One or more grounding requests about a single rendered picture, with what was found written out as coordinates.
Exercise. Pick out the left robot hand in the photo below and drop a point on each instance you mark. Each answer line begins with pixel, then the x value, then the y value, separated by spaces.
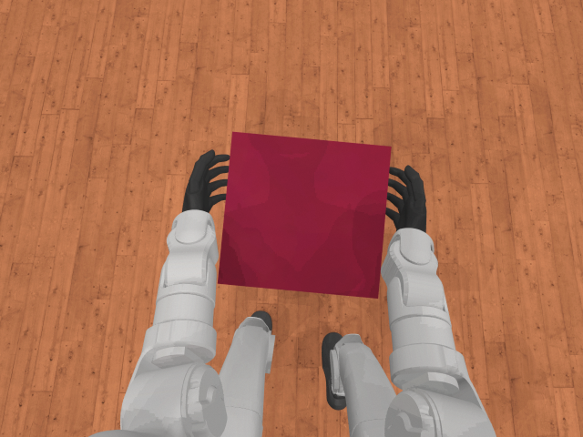
pixel 199 188

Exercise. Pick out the robot right upper arm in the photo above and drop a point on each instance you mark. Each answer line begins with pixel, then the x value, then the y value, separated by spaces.
pixel 420 413

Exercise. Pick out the carton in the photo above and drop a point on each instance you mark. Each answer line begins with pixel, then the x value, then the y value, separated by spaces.
pixel 305 215

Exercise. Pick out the right robot hand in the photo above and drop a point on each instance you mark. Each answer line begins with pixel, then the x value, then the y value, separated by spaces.
pixel 412 208

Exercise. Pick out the robot right forearm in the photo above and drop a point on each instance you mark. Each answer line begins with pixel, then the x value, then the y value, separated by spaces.
pixel 424 354

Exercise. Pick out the robot left foot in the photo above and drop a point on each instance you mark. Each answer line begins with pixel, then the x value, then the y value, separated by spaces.
pixel 264 316

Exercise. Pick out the left robot thigh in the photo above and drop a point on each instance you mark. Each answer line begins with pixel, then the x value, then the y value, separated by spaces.
pixel 242 377

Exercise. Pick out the robot left upper arm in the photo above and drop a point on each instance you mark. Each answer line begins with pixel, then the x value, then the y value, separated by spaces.
pixel 181 401

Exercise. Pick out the robot left forearm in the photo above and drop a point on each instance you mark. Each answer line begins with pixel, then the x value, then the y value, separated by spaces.
pixel 182 330

